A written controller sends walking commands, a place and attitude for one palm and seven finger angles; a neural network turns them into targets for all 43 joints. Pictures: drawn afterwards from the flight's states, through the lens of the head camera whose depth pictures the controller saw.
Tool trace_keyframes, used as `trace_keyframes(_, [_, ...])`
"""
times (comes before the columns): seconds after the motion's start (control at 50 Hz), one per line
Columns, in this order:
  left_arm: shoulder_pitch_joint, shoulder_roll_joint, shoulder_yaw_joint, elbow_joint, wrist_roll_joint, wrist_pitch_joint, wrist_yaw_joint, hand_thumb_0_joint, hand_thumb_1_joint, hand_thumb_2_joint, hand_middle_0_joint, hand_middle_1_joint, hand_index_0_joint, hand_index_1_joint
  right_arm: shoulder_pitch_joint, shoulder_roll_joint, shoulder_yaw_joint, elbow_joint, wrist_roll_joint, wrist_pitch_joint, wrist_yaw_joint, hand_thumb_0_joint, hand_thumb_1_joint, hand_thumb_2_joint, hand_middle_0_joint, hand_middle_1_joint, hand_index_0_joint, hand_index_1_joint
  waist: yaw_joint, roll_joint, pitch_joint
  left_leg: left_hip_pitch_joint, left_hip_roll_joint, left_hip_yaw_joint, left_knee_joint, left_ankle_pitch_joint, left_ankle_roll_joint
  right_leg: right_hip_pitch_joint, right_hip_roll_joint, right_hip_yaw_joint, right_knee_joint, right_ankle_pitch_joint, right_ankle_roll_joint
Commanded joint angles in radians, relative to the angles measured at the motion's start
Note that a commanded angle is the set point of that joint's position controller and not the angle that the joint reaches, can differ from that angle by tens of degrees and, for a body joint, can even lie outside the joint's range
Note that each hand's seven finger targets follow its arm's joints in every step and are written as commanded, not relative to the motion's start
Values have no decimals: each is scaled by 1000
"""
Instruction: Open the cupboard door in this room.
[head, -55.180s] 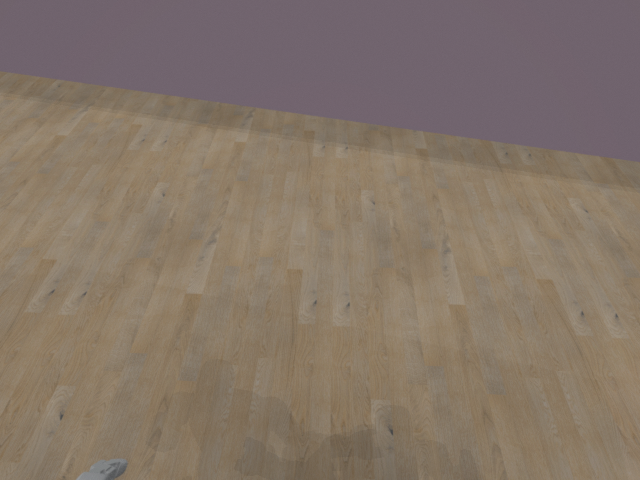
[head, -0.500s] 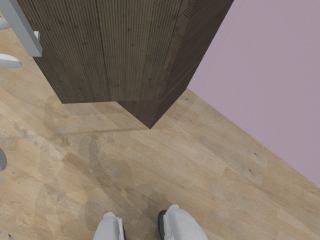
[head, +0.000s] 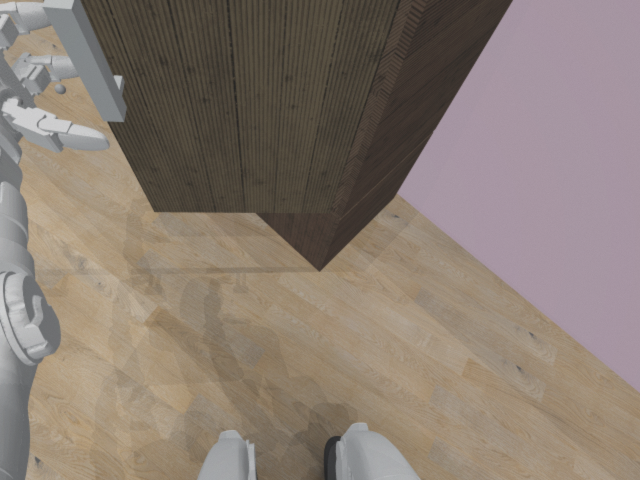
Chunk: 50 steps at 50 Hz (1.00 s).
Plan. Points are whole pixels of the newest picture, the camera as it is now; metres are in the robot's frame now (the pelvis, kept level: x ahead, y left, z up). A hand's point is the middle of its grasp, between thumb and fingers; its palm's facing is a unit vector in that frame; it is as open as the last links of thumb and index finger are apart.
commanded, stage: slide the fingers in behind the handle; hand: left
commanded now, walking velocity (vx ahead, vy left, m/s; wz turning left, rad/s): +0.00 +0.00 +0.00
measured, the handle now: (95, 51) +0.59 +0.22 +0.10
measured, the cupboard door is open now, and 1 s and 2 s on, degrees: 46 45 62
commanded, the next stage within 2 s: close the thumb around the handle in 0.56 s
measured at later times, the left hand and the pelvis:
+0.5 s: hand (105, 82) +0.53 +0.20 +0.11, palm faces -0.01 -1.00 -0.02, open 14.0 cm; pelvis -0.01 -0.01 +0.00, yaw -2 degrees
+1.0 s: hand (103, 84) +0.54 +0.20 +0.10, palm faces -0.02 -1.00 +0.00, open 10.7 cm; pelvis -0.01 +0.00 +0.00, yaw -1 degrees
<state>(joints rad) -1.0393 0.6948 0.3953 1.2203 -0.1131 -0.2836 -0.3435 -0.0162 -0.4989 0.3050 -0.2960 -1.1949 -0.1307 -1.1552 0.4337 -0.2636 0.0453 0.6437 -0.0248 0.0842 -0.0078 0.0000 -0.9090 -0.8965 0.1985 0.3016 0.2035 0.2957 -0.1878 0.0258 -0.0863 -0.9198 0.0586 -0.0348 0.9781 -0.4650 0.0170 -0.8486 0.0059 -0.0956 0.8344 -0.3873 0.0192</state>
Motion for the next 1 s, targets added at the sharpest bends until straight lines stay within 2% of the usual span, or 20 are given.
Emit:
trace_keyframes(0.0, [-520, 42, -76, -288, -13, -88, -49, 0, -500, 300, -300, -1200, -300, -1200, 212, -196, -72, -9, -6, -11, -4, 0, -900, -900, 200, 300, 200, 300, -72, 277, -509, 632, -1, -68, -72, 692, -16, 26, 71, 10, -50, 352, -43])
trace_keyframes(0.08, [-465, 171, 52, -162, -4, -58, 0, 0, -500, 300, -300, -1200, -300, -1200, 205, -200, -61, -28, 0, -11, -5, 0, -900, -900, 200, 300, 200, 300, -47, 159, -435, 439, -20, -34, -86, 525, 5, 124, 63, 24, -46, 359, -37])
trace_keyframes(0.1, [-470, 229, 87, -176, 14, -66, 20, 0, -500, 300, -300, -1200, -300, -1200, 206, -203, -56, -36, -3, -13, -5, 0, -900, -900, 200, 300, 200, 300, -34, 182, -447, 420, -24, -31, -85, 522, 6, 140, 60, 28, -33, 366, -41])
trace_keyframes(0.14, [-455, 232, 72, -173, 52, -75, 47, 0, -500, 300, -300, -1200, -300, -1200, 200, -193, -52, -56, -3, -14, 1, 0, -900, -900, 200, 300, 200, 300, -28, 188, -445, 405, -25, -24, -82, 528, 5, 146, 57, 34, -24, 378, -37])
trace_keyframes(0.16, [-462, 273, 95, -193, 64, -87, 59, 0, -500, 300, -300, -1200, -300, -1200, 201, -194, -53, -63, -4, -13, 1, 0, -900, -900, 200, 300, 200, 300, -21, 190, -462, 399, -24, -19, -79, 533, 5, 168, 56, 39, -19, 393, -36])
trace_keyframes(0.28, [-441, 267, 92, -184, 46, -101, 15, 0, -500, 300, -300, -1200, -300, -1200, 202, -202, -60, -80, 8, -11, -4, 0, -900, -900, 200, 300, 200, 300, -27, 149, -518, 401, -24, -8, -83, 498, 10, 211, 60, 50, -25, 399, -31])
trace_keyframes(0.3, [-434, 243, 81, -171, 34, -99, 5, 0, -500, 300, -300, -1200, -300, -1200, 206, -201, -58, -80, 8, -11, -5, 0, -900, -900, 200, 300, 200, 300, -33, 157, -511, 402, -25, -8, -84, 502, 12, 202, 60, 48, -25, 399, -34])
trace_keyframes(0.38, [-450, 281, 94, -151, 33, -78, -4, 0, -500, 300, -300, -1200, -300, -1200, 206, -206, -56, -71, 13, -11, -14, 0, -900, -900, 200, 300, 200, 300, -41, 120, -463, 330, -26, 4, -89, 412, 20, 209, 57, 60, -43, 361, -23])
trace_keyframes(0.42, [-468, 303, 107, -184, 41, -93, 0, 0, -500, 300, -300, -1200, -300, -1200, 216, -205, -58, -67, 9, -14, -16, 0, -900, -900, 200, 300, 200, 300, -32, 158, -509, 377, -25, -7, -89, 457, 16, 207, 56, 57, -33, 378, -28])
trace_keyframes(0.5, [-452, 250, 78, -174, 28, -95, -7, 0, -500, 300, -300, -1200, -300, -1200, 221, -204, -60, -59, 9, -16, -17, 0, -900, -900, 200, 300, 200, 300, -42, 160, -483, 389, -24, -4, -88, 458, 16, 179, 59, 53, -40, 365, -30])
trace_keyframes(0.56, [-468, 270, 77, -138, 32, -78, -9, 0, -500, 300, -300, -1200, -300, -1200, 217, -208, -57, -52, 11, -15, -20, 0, -900, -900, 200, 300, 200, 300, -50, 148, -438, 350, -23, -1, -92, 407, 18, 168, 56, 57, -51, 330, -24])
trace_keyframes(0.6, [-474, 321, 115, -179, 38, -88, -3, 0, -500, 300, -300, -1200, -300, -1200, 222, -211, -57, -59, 7, -18, -21, 0, -900, -900, 200, 300, 200, 300, -31, 183, -490, 374, -26, -3, -91, 428, 18, 186, 57, 58, -42, 342, -31])
trace_keyframes(0.64, [-471, 296, 94, -160, 39, -87, -2, 0, -500, 300, -300, -1200, -300, -1200, 220, -207, -57, -55, 8, -18, -20, 0, -900, -900, 200, 300, 200, 300, -43, 166, -475, 376, -23, -5, -88, 439, 17, 175, 57, 56, -46, 349, -26])
trace_keyframes(0.66, [-468, 320, 110, -184, 42, -93, -2, 0, -444, 324, -304, -1206, -304, -1206, 223, -211, -59, -58, 7, -17, -20, 0, -900, -900, 200, 300, 200, 300, -30, 182, -496, 383, -23, -7, -90, 449, 13, 190, 56, 56, -42, 355, -28])
trace_keyframes(0.7, [-467, 274, 80, -185, 35, -96, -5, 0, -332, 372, -312, -1218, -312, -1218, 219, -207, -58, -59, 7, -18, -19, 0, -900, -900, 200, 300, 200, 300, -40, 190, -485, 404, -22, -9, -90, 459, 13, 161, 58, 50, -40, 346, -32])
trace_keyframes(0.74, [-468, 294, 92, -149, 35, -87, -5, 0, -220, 420, -320, -1230, -320, -1230, 217, -213, -58, -52, 9, -16, -22, 0, -900, -900, 200, 300, 200, 300, -45, 174, -455, 393, -19, -13, -91, 439, 12, 145, 58, 49, -47, 326, -29])
trace_keyframes(0.8, [-498, 259, 71, -195, 31, -93, -3, 0, -52, 492, -332, -1248, -332, -1248, 221, -212, -60, -53, 4, -19, -21, 0, -900, -900, 200, 300, 200, 300, -48, 218, -487, 456, -17, -22, -89, 484, 8, 113, 58, 42, -41, 325, -34])
trace_keyframes(0.9, [-486, 232, 57, -152, 28, -84, 2, 0, 228, 612, -352, -1278, -352, -1278, 221, -211, -56, -49, 3, -20, -18, 0, -900, -900, 200, 300, 200, 300, -55, 182, -452, 432, -16, -28, -90, 474, 7, 98, 59, 37, -42, 311, -33])
trace_keyframes(0.92, [-491, 269, 80, -146, 35, -82, 6, 0, 284, 636, -356, -1284, -356, -1284, 221, -216, -58, -46, 4, -18, -20, 0, -900, -900, 200, 300, 200, 300, -55, 168, -457, 422, -14, -28, -88, 471, 7, 105, 58, 39, -39, 315, -30])
trace_keyframes(0.98, [-504, 259, 63, -145, 46, -76, 11, 0, 452, 708, -368, -1302, -368, -1302, 220, -212, -55, -49, 2, -21, -19, 0, -900, -900, 200, 300, 200, 300, -59, 190, -458, 418, -15, -26, -84, 465, 7, 95, 57, 40, -37, 311, -30])
